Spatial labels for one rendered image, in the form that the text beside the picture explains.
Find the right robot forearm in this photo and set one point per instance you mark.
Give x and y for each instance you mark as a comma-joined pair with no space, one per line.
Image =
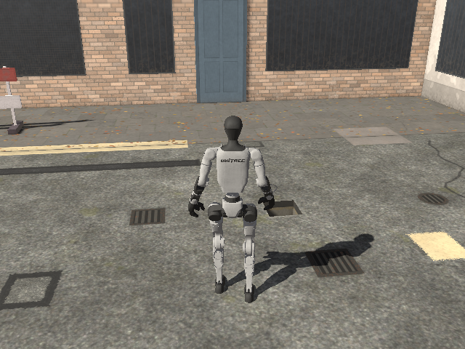
267,191

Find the right robot hand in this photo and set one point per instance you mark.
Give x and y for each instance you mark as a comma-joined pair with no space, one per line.
271,202

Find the left robot hand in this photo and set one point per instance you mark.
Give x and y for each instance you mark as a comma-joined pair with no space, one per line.
197,206

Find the robot left upper arm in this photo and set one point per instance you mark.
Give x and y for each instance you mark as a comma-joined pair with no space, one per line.
209,154

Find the robot right upper arm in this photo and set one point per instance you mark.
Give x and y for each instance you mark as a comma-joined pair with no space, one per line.
256,155

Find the left robot shin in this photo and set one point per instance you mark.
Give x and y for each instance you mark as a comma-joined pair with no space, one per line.
218,256

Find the left robot forearm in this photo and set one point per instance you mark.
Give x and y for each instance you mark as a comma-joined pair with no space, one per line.
196,194

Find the left robot foot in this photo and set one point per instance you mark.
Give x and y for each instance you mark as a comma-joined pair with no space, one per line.
220,287

